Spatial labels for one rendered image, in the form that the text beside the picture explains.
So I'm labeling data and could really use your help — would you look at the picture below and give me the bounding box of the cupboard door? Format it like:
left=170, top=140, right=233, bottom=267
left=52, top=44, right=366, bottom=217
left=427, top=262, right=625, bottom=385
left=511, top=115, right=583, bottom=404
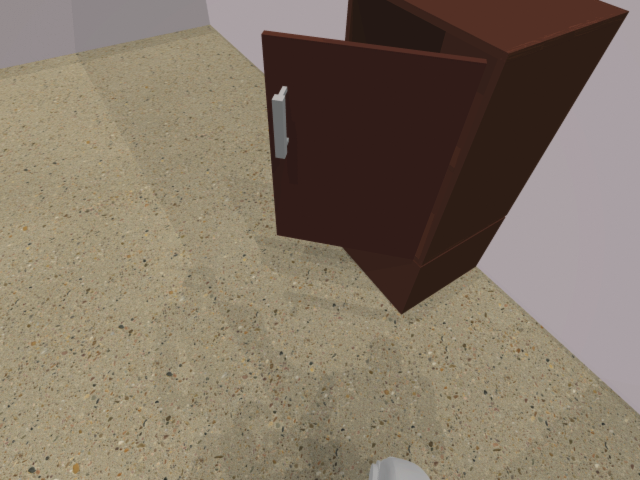
left=261, top=30, right=487, bottom=260

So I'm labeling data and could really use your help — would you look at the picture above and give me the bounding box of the robot right thigh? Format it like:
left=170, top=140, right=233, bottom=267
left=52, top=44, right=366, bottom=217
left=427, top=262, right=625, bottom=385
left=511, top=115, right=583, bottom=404
left=369, top=457, right=430, bottom=480

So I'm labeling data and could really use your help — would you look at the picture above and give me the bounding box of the handle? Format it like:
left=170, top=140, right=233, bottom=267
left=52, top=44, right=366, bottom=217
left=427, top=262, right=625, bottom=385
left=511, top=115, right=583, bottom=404
left=272, top=86, right=289, bottom=159

